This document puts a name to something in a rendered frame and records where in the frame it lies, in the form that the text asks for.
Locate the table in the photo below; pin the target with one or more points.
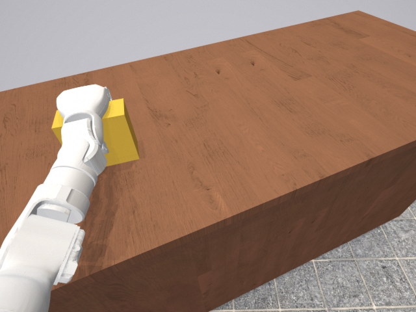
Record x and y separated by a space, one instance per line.
257 155

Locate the left robot upper arm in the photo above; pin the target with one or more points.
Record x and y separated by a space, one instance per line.
44 252

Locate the robot left hand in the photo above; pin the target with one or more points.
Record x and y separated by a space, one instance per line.
93 97

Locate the sponge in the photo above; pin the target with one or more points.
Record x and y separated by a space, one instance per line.
118 133

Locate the left robot forearm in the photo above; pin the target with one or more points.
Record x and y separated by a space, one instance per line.
65 193

